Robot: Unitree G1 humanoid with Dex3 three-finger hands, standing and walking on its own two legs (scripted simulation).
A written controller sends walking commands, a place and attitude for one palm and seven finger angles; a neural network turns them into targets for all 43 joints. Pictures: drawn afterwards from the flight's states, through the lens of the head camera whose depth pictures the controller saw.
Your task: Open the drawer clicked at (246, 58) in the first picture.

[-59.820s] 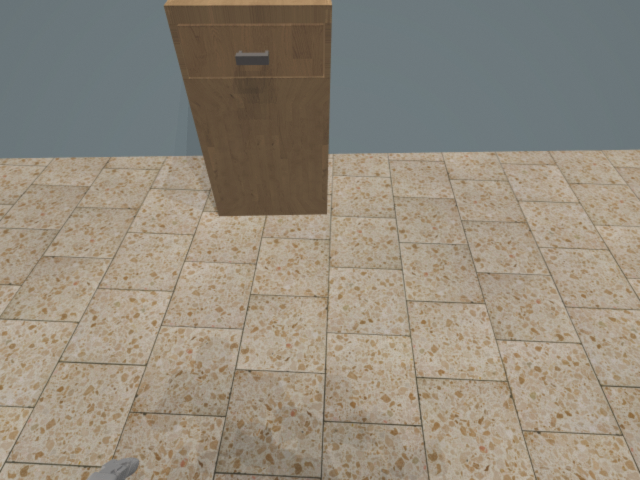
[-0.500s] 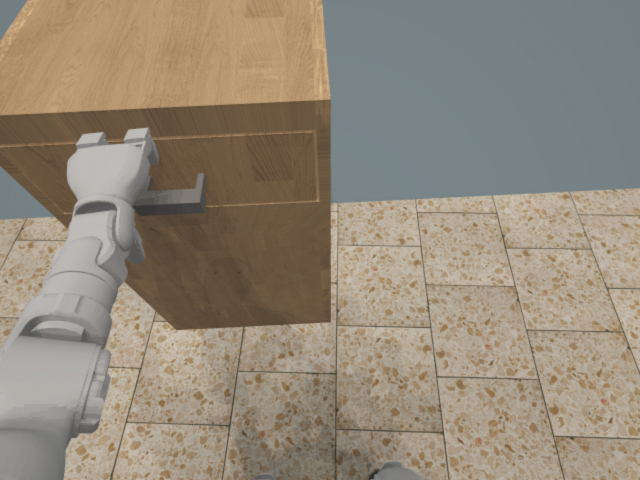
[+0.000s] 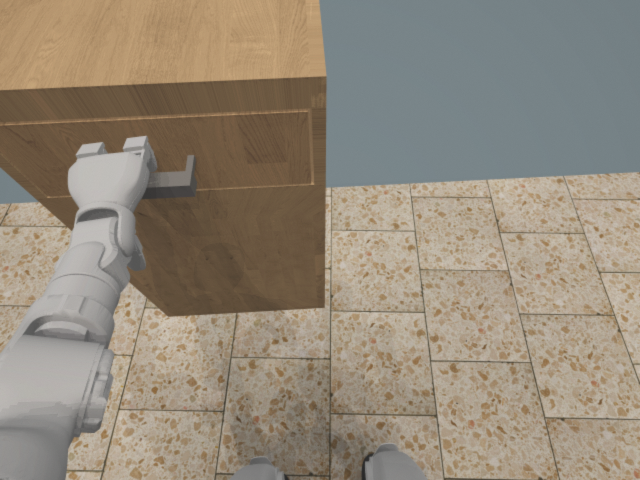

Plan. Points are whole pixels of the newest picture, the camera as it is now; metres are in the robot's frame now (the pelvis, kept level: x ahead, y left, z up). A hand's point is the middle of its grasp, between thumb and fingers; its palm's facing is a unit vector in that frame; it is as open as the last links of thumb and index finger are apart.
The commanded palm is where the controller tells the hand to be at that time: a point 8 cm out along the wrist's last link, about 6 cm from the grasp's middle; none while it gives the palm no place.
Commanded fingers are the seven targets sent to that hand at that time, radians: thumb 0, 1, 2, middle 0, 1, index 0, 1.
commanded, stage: lower the fingers behind the handle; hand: left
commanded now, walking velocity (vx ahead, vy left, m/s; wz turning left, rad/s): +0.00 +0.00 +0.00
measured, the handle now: (161, 173) +0.54 +0.22 +0.00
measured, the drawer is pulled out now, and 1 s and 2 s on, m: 0.00 0.00 0.00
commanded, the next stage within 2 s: lift the fingers back up to retry in 1.04 s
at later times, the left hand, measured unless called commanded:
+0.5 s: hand (162, 201) +0.48 +0.21 +0.00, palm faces +0.03 +0.01 -1.00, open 13.8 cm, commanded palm +0.46 +0.23 +0.04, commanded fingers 0.00 -0.50 0.30 -0.30 -1.20 -0.30 -1.20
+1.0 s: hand (155, 201) +0.49 +0.22 +0.00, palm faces +0.00 +0.00 -1.00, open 13.7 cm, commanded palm +0.47 +0.23 +0.03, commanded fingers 0.00 -0.50 0.30 -0.30 -1.20 -0.30 -1.20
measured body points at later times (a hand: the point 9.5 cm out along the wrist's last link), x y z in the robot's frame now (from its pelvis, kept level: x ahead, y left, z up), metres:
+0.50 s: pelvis -0.01 +0.00 -0.02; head +0.11 -0.01 +0.42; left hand +0.48 +0.21 +0.06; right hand +0.01 -0.27 -0.15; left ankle -0.01 +0.12 -0.70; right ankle +0.02 -0.14 -0.70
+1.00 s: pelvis -0.02 +0.00 -0.03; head +0.11 +0.00 +0.40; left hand +0.48 +0.22 +0.05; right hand -0.02 -0.29 -0.16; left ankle -0.01 +0.12 -0.70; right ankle +0.02 -0.14 -0.70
